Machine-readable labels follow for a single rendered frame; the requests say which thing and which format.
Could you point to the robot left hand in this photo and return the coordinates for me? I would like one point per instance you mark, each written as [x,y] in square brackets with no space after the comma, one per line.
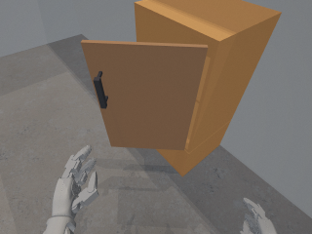
[69,185]

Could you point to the handle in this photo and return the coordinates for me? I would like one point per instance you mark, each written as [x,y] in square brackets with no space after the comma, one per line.
[102,98]

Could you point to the cupboard door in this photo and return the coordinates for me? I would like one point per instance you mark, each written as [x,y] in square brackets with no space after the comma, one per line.
[151,88]

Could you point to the robot right hand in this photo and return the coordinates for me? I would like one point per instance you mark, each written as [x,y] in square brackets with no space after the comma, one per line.
[259,223]

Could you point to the robot left forearm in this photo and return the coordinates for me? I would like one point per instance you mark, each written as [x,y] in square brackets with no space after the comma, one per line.
[60,224]

